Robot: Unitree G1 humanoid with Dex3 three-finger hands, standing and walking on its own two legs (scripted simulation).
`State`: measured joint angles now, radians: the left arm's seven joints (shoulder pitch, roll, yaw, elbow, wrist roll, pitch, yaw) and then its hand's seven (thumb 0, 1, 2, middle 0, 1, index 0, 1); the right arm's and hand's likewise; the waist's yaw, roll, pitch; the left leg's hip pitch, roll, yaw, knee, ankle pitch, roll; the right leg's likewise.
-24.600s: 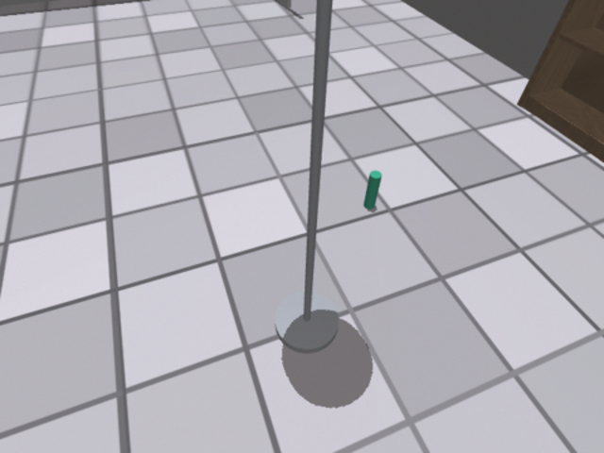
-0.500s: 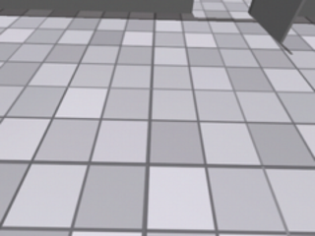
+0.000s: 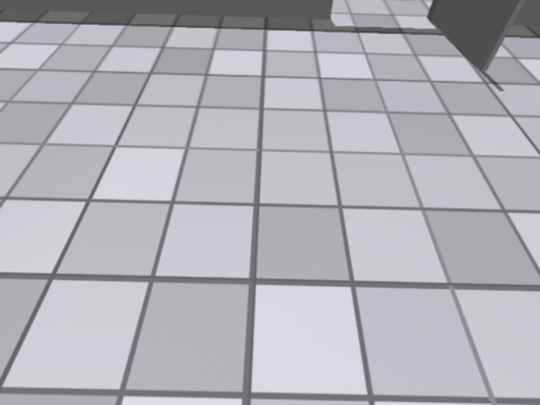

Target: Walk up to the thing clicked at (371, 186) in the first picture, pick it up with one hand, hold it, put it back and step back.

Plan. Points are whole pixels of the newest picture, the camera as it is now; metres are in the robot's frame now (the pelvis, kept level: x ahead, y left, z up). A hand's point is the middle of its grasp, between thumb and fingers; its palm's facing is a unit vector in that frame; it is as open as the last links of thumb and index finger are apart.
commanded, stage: stand
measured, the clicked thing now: out of the picture -0.08 -1.09 -0.69
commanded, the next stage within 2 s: walk up in 0.70 s
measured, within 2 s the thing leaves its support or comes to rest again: neither
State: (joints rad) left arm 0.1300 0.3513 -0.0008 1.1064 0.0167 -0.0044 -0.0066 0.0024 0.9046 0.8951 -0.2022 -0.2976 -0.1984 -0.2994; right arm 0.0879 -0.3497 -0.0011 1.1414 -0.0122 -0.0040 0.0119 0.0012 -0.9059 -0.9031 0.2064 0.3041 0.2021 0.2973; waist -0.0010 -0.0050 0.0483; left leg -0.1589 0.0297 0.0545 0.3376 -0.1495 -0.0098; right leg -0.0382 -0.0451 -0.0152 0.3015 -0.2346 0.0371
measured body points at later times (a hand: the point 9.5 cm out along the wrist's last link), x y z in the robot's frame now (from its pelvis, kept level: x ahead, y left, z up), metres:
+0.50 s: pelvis +0.00 +0.00 +0.00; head +0.00 +0.00 +0.45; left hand +0.07 +0.30 -0.13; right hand +0.08 -0.30 -0.13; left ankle +0.02 +0.12 -0.75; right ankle -0.04 -0.14 -0.75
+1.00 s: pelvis +0.02 -0.04 -0.02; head +0.02 -0.06 +0.43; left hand +0.07 +0.31 -0.11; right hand +0.07 -0.38 -0.15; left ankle +0.02 +0.11 -0.72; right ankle +0.04 -0.16 -0.75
